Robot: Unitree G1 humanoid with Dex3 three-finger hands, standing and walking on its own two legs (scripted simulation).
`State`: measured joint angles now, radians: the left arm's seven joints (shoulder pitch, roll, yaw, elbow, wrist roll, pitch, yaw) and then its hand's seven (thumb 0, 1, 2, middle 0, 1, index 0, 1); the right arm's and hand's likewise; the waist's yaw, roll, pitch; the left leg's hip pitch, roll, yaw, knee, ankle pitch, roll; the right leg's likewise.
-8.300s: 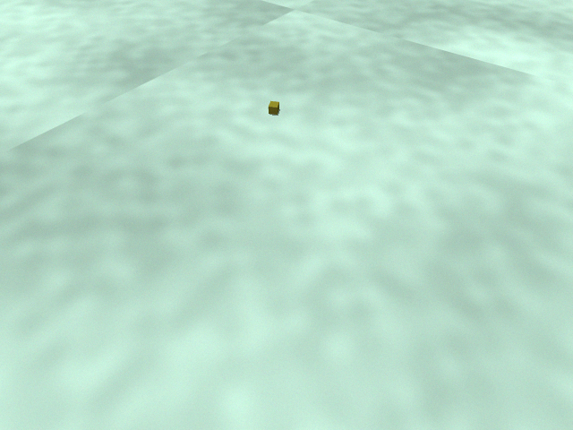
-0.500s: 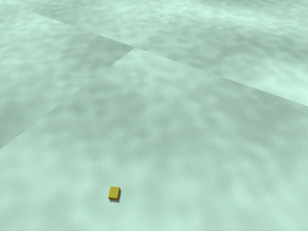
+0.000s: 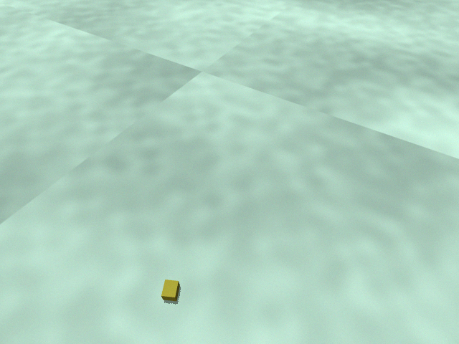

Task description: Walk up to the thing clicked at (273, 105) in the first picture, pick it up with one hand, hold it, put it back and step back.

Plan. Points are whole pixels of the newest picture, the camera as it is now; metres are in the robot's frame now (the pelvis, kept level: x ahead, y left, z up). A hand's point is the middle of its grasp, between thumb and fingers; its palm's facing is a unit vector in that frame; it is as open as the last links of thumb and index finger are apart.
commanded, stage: stand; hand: left
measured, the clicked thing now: (170, 290) +0.46 +0.25 -0.76
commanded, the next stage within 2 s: walk up in 0.68 s
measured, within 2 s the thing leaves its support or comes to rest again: neither
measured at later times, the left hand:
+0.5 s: hand out of the picture +0.06 +0.25 -0.16, palm faces -0.03 -0.94 -0.34, open 7.4 cm
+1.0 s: hand out of the picture +0.09 +0.26 -0.16, palm faces +0.01 -0.93 -0.36, open 7.4 cm
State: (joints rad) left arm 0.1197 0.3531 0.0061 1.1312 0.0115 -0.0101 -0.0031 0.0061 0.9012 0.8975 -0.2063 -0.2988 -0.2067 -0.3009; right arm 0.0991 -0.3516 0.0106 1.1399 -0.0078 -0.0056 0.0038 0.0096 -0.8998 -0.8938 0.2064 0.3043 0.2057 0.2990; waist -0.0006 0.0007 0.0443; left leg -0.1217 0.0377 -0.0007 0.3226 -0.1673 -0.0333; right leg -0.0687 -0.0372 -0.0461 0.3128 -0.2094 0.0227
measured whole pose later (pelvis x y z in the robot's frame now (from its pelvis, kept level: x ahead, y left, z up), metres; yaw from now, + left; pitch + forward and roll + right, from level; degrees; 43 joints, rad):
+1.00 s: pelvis +0.01 +0.00 +0.00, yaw +0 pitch -2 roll +0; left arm 0.12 0.36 0.02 1.12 0.02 -0.02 0.00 0.01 0.90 0.90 -0.21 -0.30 -0.21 -0.30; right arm 0.13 -0.35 -0.01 1.12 -0.01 0.01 0.01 0.01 -0.90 -0.89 0.21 0.30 0.21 0.30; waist 0.00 0.00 0.04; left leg -0.11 0.03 -0.01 0.36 -0.21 -0.03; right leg -0.05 -0.04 -0.05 0.34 -0.25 0.03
